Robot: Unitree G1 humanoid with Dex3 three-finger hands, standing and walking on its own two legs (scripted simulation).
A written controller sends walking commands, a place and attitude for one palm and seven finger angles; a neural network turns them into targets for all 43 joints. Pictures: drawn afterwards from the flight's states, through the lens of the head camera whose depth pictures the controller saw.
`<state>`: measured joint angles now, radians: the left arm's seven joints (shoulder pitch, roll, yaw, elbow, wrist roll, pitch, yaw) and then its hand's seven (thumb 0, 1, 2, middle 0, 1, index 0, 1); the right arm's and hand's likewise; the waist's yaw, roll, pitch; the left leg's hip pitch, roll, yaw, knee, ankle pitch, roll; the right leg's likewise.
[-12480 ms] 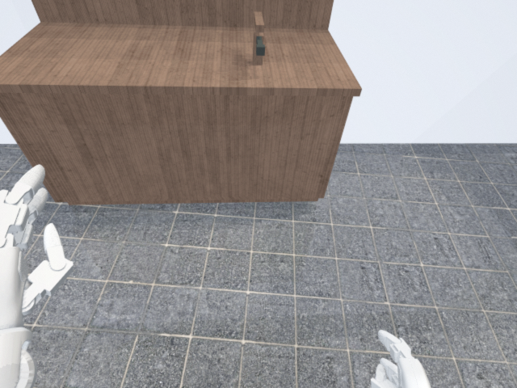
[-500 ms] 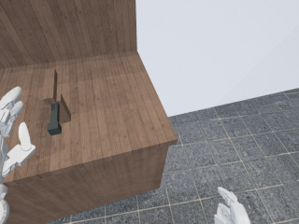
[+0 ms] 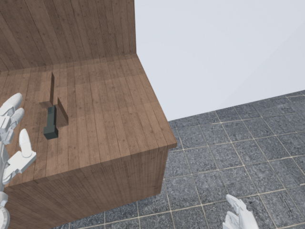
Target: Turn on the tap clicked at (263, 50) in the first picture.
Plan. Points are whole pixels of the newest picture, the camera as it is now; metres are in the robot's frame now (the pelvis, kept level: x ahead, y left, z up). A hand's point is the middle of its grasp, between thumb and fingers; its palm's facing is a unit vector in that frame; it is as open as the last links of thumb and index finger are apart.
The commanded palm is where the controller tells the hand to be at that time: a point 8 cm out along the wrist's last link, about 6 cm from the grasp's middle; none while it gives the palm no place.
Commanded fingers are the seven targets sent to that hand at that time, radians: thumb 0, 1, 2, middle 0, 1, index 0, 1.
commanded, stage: shuffle to correct the standing spot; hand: left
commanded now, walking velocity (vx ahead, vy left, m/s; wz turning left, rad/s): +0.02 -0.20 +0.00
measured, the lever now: (51, 132) +0.35 +0.31 +0.04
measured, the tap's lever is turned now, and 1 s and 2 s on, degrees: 0 0 0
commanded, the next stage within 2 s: come to a stop and stand still in 0.62 s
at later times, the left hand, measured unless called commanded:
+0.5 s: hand (27, 153) +0.22 +0.25 +0.16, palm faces +0.35 -0.85 -0.39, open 7.4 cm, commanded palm +0.16 +0.29 +0.18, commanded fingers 0.00 0.90 0.90 -0.20 -0.30 -0.20 -0.30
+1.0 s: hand (28, 152) +0.22 +0.25 +0.17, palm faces +0.30 -0.88 -0.37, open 7.4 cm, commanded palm +0.15 +0.30 +0.18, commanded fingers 0.00 0.90 0.90 -0.20 -0.30 -0.20 -0.30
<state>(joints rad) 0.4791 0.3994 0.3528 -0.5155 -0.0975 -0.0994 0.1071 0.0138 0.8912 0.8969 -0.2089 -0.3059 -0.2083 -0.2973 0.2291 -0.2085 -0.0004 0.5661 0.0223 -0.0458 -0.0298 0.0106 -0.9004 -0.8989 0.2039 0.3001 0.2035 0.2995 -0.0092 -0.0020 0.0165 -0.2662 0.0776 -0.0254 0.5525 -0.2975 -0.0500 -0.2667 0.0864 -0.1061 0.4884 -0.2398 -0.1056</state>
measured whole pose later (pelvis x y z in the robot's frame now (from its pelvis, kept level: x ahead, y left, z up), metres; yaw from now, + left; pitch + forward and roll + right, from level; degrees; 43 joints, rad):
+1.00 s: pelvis -0.02 +0.03 +0.00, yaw -2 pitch -1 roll +0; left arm 0.39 0.34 0.34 -0.45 -0.07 -0.23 0.08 0.01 0.90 0.90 -0.20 -0.30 -0.20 -0.30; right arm 0.23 -0.25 -0.03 0.56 0.02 -0.16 0.01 0.01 -0.90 -0.90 0.20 0.30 0.20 0.30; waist 0.01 -0.01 0.08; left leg -0.24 0.02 0.07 0.52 -0.26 0.00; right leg -0.29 0.04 -0.05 0.52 -0.22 -0.05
